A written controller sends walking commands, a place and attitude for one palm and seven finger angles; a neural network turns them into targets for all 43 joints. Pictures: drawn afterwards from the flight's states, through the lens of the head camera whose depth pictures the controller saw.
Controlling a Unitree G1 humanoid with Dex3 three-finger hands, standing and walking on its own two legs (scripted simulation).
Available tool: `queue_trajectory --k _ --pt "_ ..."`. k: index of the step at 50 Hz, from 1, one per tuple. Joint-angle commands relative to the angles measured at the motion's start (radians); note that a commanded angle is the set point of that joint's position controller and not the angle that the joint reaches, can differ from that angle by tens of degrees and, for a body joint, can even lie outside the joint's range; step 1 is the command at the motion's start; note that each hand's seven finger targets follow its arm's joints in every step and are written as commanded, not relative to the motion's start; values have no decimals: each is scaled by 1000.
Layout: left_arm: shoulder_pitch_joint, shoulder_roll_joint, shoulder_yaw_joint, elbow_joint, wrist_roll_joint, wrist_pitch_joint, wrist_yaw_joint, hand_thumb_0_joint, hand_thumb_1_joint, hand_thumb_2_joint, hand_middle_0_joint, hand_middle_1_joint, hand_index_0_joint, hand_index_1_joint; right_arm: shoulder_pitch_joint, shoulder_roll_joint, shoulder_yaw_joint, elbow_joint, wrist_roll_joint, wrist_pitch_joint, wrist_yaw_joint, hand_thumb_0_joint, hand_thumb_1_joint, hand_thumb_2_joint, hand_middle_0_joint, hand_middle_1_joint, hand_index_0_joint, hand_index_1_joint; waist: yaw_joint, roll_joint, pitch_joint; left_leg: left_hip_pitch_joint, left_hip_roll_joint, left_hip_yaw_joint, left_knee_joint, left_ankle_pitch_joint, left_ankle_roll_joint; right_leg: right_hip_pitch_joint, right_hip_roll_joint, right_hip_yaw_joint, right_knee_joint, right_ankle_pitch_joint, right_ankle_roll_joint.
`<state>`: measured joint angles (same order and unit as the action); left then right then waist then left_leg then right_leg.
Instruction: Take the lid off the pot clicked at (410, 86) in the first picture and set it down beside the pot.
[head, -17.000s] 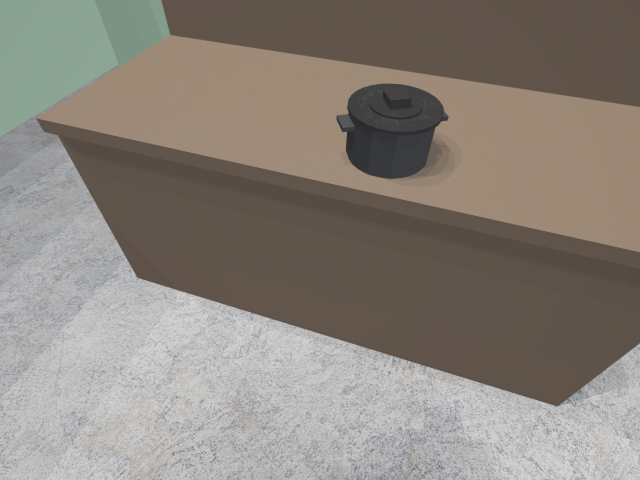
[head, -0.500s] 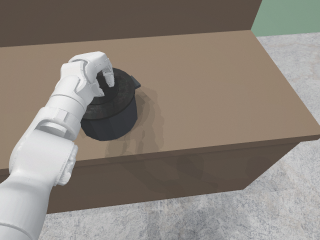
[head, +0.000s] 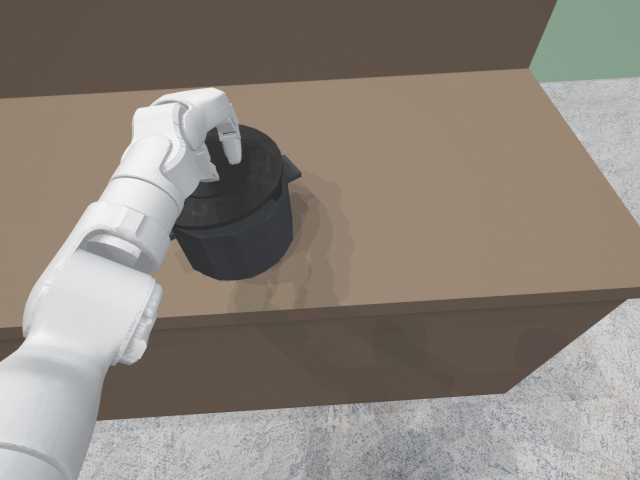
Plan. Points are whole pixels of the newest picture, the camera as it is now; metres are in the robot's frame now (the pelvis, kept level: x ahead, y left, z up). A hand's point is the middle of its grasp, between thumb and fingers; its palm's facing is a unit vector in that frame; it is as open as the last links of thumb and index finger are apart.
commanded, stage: lift the lid straight up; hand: left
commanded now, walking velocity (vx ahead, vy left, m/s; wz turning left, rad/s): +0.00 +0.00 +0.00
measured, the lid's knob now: (206, 159) +0.51 +0.14 +0.12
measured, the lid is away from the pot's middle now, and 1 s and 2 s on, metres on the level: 0.01 0.02 0.07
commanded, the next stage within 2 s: move the lid sideways beside the pot in 1.34 s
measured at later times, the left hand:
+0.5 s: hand (206, 124) +0.49 +0.11 +0.19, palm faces -0.34 -0.09 -0.93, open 6.4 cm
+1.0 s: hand (180, 97) +0.48 +0.13 +0.23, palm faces -0.32 -0.11 -0.94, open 6.4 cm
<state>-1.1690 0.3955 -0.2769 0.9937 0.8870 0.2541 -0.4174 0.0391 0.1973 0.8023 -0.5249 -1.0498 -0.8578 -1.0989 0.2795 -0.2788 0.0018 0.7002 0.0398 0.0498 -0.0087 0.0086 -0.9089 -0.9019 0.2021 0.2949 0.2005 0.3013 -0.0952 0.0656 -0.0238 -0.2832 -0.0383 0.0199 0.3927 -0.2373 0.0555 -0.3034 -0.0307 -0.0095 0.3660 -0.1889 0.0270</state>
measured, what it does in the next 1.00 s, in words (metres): stands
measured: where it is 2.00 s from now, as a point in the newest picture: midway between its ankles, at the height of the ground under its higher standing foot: outside the picture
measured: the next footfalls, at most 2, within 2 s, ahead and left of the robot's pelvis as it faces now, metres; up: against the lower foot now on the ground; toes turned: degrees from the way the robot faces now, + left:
none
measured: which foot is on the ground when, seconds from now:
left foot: down 0.00-1.00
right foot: down 0.00-1.00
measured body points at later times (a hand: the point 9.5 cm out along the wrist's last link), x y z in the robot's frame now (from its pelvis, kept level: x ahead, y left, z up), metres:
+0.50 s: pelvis +0.00 +0.00 +0.00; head +0.04 -0.03 +0.45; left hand +0.50 +0.12 +0.24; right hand +0.06 -0.27 -0.14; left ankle -0.03 +0.08 -0.74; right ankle -0.01 -0.14 -0.74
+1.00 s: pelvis -0.01 +0.00 +0.00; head +0.04 -0.02 +0.45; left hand +0.50 +0.14 +0.28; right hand +0.06 -0.27 -0.13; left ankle -0.03 +0.08 -0.74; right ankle -0.01 -0.14 -0.74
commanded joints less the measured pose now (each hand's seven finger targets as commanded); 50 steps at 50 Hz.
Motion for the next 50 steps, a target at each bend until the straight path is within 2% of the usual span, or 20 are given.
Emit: queue_trajectory --k 1,4,6,8,9,13,17,20,24,25,27,28,30,33,37,38,43,45,47,50 --pt "-686 251 87 -284 32 -19 50 0 594 983 -738 -1174 -1004 -1167 53 -142 -49 -90 -4 -38 -7 0 -900 -900 200 300 200 300 -19 -50 -494 283 0 -64 22 474 19 140 63 1 23 421 -57" --pt "-648 226 74 -204 41 2 46 0 594 983 -738 -1174 -1004 -1167 58 -145 -49 -79 -1 -31 -5 0 -900 -900 200 300 200 300 -20 -94 -436 248 -4 -57 7 431 16 134 68 -11 15 402 -55" --pt "-666 286 114 -234 43 -1 43 0 594 983 -738 -1174 -1004 -1167 46 -149 -45 -91 -3 -31 -6 0 -900 -900 200 300 200 300 -8 -74 -477 249 -5 -57 3 437 17 174 63 -2 19 420 -57" --pt "-679 242 77 -216 49 7 36 0 594 983 -738 -1174 -1004 -1167 45 -142 -46 -90 -5 -35 -5 0 -900 -900 200 300 200 300 -15 -59 -452 248 -6 -58 10 443 19 147 63 -2 15 415 -59" --pt "-687 286 111 -233 52 8 37 0 594 983 -738 -1174 -1004 -1167 49 -148 -45 -87 -3 -33 -5 0 -900 -900 200 300 200 300 -9 -78 -464 253 -4 -62 4 445 17 166 66 -5 16 420 -58" --pt "-714 235 66 -202 49 22 21 0 594 983 -738 -1174 -1004 -1167 49 -148 -46 -84 -2 -35 -6 0 -900 -900 200 300 200 300 -21 -69 -437 249 -4 -63 3 428 17 134 67 -3 9 395 -58" --pt "-757 275 97 -254 49 15 15 0 594 983 -738 -1174 -1004 -1167 49 -147 -47 -90 -8 -49 -8 0 -900 -900 200 300 200 300 -14 -65 -507 280 -2 -72 11 463 19 162 62 6 17 420 -58" --pt "-739 218 57 -270 45 16 11 0 594 983 -738 -1174 -1004 -1167 42 -142 -48 -95 -8 -54 -1 0 -900 -900 200 300 200 300 -11 -46 -508 295 2 -78 20 519 18 146 61 6 19 428 -62" --pt "-714 261 85 -157 48 49 -4 0 594 983 -738 -1174 -1004 -1167 33 -152 -40 -84 -1 -41 -4 0 -900 -900 200 300 200 300 -9 -130 -403 203 -14 -55 -18 362 20 167 63 -4 3 388 -55" --pt "-723 248 74 -167 44 49 -7 0 594 983 -738 -1174 -1004 -1167 27 -153 -39 -88 -2 -40 -6 0 -900 -900 200 300 200 300 -7 -116 -415 196 -14 -53 -20 367 21 174 58 -3 2 394 -59" --pt "-815 293 96 -263 63 38 2 0 594 983 -738 -1174 -1004 -1167 25 -146 -39 -100 -7 -52 -6 0 -900 -900 200 300 200 300 -4 -64 -493 245 -6 -69 -6 406 20 179 55 17 15 402 -63" --pt "-823 268 78 -284 64 34 1 0 594 983 -738 -1174 -1004 -1167 22 -138 -39 -106 -10 -60 -5 0 -900 -900 200 300 200 300 -5 -43 -512 267 -4 -75 5 440 21 171 54 18 21 412 -64" --pt "-778 280 96 -241 64 38 -6 0 594 983 -738 -1174 -1004 -1167 33 -144 -43 -100 -9 -56 -6 0 -900 -900 200 300 200 300 0 -83 -496 264 1 -75 0 462 19 183 59 7 13 418 -63" --pt "-756 254 65 -137 63 66 -27 0 594 983 -738 -1174 -1004 -1167 21 -150 -38 -93 -1 -44 -7 0 -900 -900 200 300 200 300 -11 -134 -400 207 -12 -57 -23 353 19 163 62 -4 -2 373 -55" --pt "-862 278 68 -230 66 54 -29 0 594 983 -738 -1174 -1004 -1167 15 -146 -36 -103 -8 -53 -9 0 -900 -900 200 300 200 300 -12 -78 -478 244 -9 -72 -9 383 18 174 56 12 9 386 -61" --pt "-838 258 56 -188 69 60 -33 0 594 983 -738 -1174 -1004 -1167 18 -143 -39 -102 -8 -54 -11 0 -900 -900 200 300 200 300 -15 -95 -452 234 -11 -66 -9 354 21 159 57 11 2 367 -60" --pt "-847 301 73 -138 67 68 -48 0 594 983 -738 -1174 -1004 -1167 22 -156 -37 -94 -3 -47 -17 0 -900 -900 200 300 200 300 -19 -124 -414 191 -17 -58 -29 280 22 171 56 7 -12 339 -55" --pt "-911 260 37 -228 57 52 -50 0 594 983 -738 -1174 -1004 -1167 16 -148 -39 -105 -6 -57 -13 0 -900 -900 200 300 200 300 -18 -53 -478 240 -8 -72 -10 366 19 161 50 14 3 375 -64" --pt "-904 312 82 -231 74 50 -47 0 594 983 -738 -1174 -1004 -1167 27 -150 -42 -104 -12 -62 -11 0 -900 -900 200 300 200 300 -12 -49 -514 270 -5 -82 3 401 19 164 55 18 6 376 -64" --pt "-854 236 25 -123 61 74 -71 0 594 983 -738 -1174 -1004 -1167 34 -159 -44 -85 -4 -53 -11 0 -900 -900 200 300 200 300 -26 -78 -416 235 -11 -72 -12 368 18 127 60 -3 -15 358 -62"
